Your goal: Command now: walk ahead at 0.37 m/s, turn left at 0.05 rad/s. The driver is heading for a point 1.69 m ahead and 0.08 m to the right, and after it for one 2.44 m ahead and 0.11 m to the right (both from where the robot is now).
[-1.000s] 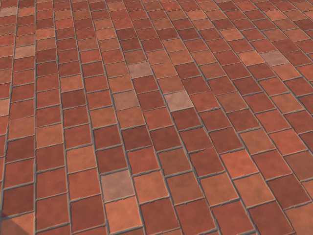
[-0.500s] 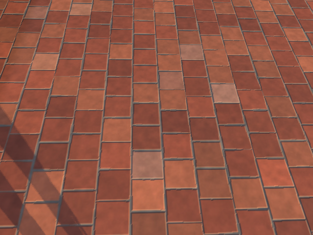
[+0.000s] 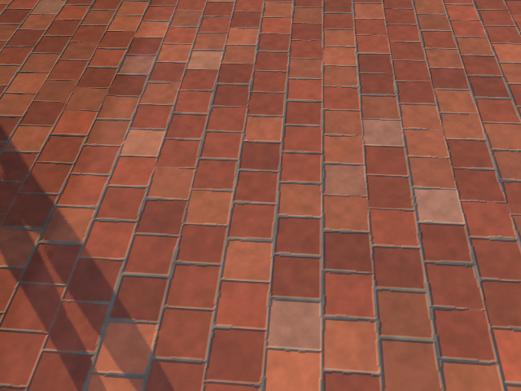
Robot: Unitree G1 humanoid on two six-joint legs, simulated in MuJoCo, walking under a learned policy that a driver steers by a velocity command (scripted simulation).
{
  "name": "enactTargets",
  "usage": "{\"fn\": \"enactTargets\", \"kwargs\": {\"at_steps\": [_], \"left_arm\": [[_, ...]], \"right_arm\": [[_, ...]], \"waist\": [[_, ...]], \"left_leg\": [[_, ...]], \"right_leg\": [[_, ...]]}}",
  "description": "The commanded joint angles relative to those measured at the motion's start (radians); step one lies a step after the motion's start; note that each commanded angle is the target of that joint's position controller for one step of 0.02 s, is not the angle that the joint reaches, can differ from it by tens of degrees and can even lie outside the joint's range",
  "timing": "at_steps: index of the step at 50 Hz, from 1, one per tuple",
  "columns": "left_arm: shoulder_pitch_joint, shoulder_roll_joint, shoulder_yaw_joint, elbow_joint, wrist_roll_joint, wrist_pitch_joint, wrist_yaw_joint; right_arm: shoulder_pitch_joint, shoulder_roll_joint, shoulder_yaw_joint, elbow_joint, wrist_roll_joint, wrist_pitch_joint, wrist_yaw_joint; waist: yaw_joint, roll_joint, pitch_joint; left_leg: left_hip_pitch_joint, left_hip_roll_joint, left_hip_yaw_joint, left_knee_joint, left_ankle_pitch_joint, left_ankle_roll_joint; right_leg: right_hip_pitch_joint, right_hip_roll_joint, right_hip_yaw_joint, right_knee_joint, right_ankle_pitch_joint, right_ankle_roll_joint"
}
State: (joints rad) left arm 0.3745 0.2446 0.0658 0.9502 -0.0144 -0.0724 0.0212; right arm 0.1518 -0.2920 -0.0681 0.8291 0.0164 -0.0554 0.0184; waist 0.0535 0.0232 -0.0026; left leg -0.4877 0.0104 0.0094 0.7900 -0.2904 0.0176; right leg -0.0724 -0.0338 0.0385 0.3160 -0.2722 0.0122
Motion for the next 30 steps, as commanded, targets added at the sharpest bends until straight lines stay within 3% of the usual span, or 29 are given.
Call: {"fn": "enactTargets", "kwargs": {"at_steps": [1,3,5,6,7,8,9,10,11,12,14,17,19,21,24,27,28,29,30], "left_arm": [[-0.029,0.192,0.041,-0.056,-0.005,-0.010,-0.004],[-0.023,0.214,0.047,-0.055,-0.015,-0.009,-0.009],[-0.037,0.212,0.044,-0.056,-0.018,-0.007,-0.011],[-0.043,0.192,0.034,-0.058,-0.013,-0.008,-0.012],[-0.048,0.142,0.017,-0.064,-0.003,-0.011,-0.014],[-0.019,0.050,-0.009,-0.114,0.003,-0.025,-0.009],[-0.036,0.102,0.001,-0.121,-0.010,-0.042,-0.005],[-0.066,0.161,0.018,-0.134,-0.034,-0.052,-0.011],[-0.097,0.166,0.018,-0.135,-0.033,-0.055,-0.014],[-0.111,0.152,0.019,-0.133,-0.020,-0.055,-0.013],[-0.105,0.129,0.020,-0.128,-0.005,-0.040,-0.016],[-0.115,0.100,0.014,-0.140,0.014,-0.019,-0.018],[-0.187,0.068,-0.001,-0.170,0.021,-0.018,-0.020],[-0.276,0.049,-0.013,-0.193,0.018,-0.020,-0.029],[-0.327,0.077,-0.011,-0.212,0.013,-0.018,-0.042],[-0.289,0.129,0.004,-0.203,0.025,-0.024,-0.050],[-0.221,0.146,0.013,-0.178,0.031,-0.027,-0.047],[-0.164,0.195,0.027,-0.163,0.041,-0.031,-0.040],[-0.112,0.249,0.033,-0.161,0.058,-0.025,-0.033]], "right_arm": [[-0.173,-0.013,0.008,-0.103,0.003,-0.025,0.015],[-0.149,-0.042,0.002,-0.098,0.011,-0.022,0.015],[-0.054,-0.075,-0.013,-0.066,0.014,-0.017,0.008],[0.049,-0.107,-0.031,-0.035,0.017,-0.013,0.000],[0.189,-0.160,-0.055,-0.003,0.016,-0.015,-0.010],[0.313,-0.275,-0.078,0.015,-0.007,-0.010,-0.015],[0.324,-0.230,-0.060,0.021,-0.008,-0.022,-0.002],[0.232,-0.172,-0.037,0.007,-0.007,-0.030,0.003],[0.167,-0.129,-0.025,-0.009,-0.008,-0.035,0.006],[0.114,-0.108,-0.017,-0.019,-0.014,-0.037,0.009],[0.071,-0.079,-0.006,-0.024,-0.024,-0.039,0.010],[0.091,-0.095,-0.008,0.000,-0.023,-0.039,-0.006],[0.089,-0.103,-0.007,0.008,-0.021,-0.030,-0.019],[0.124,-0.115,-0.007,0.025,-0.021,-0.023,-0.028],[0.162,-0.126,-0.006,0.054,-0.013,-0.012,-0.033],[0.139,-0.130,-0.010,0.066,-0.006,0.003,-0.036],[0.125,-0.126,-0.009,0.065,-0.004,0.009,-0.037],[0.164,-0.113,-0.005,0.068,-0.015,0.009,-0.036],[0.266,-0.059,0.015,0.068,-0.040,0.001,-0.030]], "waist": [[0.018,-0.195,0.071],[-0.003,-0.186,0.073],[-0.063,-0.161,0.060],[-0.115,-0.144,0.020],[-0.182,-0.063,-0.064],[-0.193,0.250,-0.186],[-0.193,0.256,-0.205],[-0.153,0.192,-0.080],[-0.129,0.132,-0.018],[-0.105,0.078,0.021],[-0.065,0.081,0.045],[-0.036,0.041,0.037],[-0.044,0.034,0.039],[-0.078,0.045,0.027],[-0.090,0.050,0.008],[-0.048,0.051,-0.019],[-0.010,0.039,-0.050],[0.002,-0.017,-0.111],[-0.036,-0.156,-0.254]], "left_leg": [[0.019,-0.007,0.049,-0.151,0.066,-0.015],[0.115,-0.007,0.050,-0.216,0.111,-0.004],[0.259,-0.018,0.058,-0.258,0.127,0.018],[0.390,-0.031,0.059,-0.274,0.109,0.039],[0.574,0.047,-0.042,-0.306,0.071,0.079],[0.807,0.312,-0.496,-0.446,-0.156,0.219],[0.762,0.375,-0.774,-0.586,-0.299,0.284],[0.677,0.366,-0.663,-0.586,-0.331,0.257],[0.584,0.317,-0.538,-0.593,-0.254,0.226],[0.507,0.276,-0.445,-0.609,-0.151,0.210],[0.406,0.217,-0.301,-0.641,0.100,0.187],[0.372,0.189,-0.140,-0.613,0.623,0.196],[0.329,0.150,-0.053,-0.603,0.715,0.179],[0.315,0.126,-0.016,-0.595,0.706,0.159],[0.385,0.162,-0.042,-0.562,0.676,0.154],[0.470,0.189,-0.075,-0.450,0.696,0.130],[0.474,0.159,-0.064,-0.361,0.732,0.111],[0.437,0.096,-0.037,-0.226,0.665,0.070],[0.235,0.026,-0.023,0.002,0.303,0.020]], "right_leg": [[-0.075,-0.167,0.128,-0.168,0.007,-0.179],[-0.117,-0.196,0.138,-0.154,-0.013,-0.180],[-0.164,-0.200,0.122,-0.092,0.022,-0.157],[-0.199,-0.175,0.090,0.015,0.136,-0.133],[-0.276,-0.110,0.010,0.267,0.195,-0.088],[-0.567,0.020,-0.095,0.677,-0.032,-0.011],[-0.663,0.043,0.040,0.873,-0.280,-0.014],[-0.750,-0.026,0.060,0.951,-0.222,-0.047],[-0.737,-0.070,0.042,0.939,-0.129,-0.069],[-0.717,-0.098,0.033,0.891,-0.051,-0.072],[-0.627,-0.126,0.026,0.816,0.036,-0.064],[-0.592,-0.101,-0.017,0.706,0.096,-0.015],[-0.535,-0.076,-0.043,0.515,0.200,0.002],[-0.452,-0.034,-0.071,0.352,0.328,0.003],[-0.403,-0.006,-0.049,0.246,0.390,-0.015],[-0.349,0.009,-0.031,0.186,0.322,-0.063],[-0.255,0.030,-0.049,0.128,0.371,-0.083],[-0.104,-0.017,-0.012,0.114,0.664,-0.112],[0.209,-0.195,0.158,0.219,1.020,-0.221]]}}
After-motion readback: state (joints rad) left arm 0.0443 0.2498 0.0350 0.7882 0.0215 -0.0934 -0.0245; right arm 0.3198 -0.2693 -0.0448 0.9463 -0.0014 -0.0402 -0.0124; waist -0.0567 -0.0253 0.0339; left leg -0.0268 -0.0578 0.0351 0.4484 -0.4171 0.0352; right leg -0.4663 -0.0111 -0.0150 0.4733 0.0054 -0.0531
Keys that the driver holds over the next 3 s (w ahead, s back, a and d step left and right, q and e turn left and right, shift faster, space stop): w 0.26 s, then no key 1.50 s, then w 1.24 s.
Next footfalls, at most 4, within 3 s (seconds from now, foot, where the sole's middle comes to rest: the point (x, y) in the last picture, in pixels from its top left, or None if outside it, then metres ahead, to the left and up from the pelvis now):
0.14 left None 0.17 0.15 -0.78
0.58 right None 0.43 -0.05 -0.78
0.86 left None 0.36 0.19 -0.78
2.50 left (238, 278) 0.83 0.17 -0.78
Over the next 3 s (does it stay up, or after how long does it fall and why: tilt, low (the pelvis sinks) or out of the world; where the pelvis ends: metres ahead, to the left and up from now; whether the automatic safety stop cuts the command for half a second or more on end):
stays up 0.92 0.06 -0.01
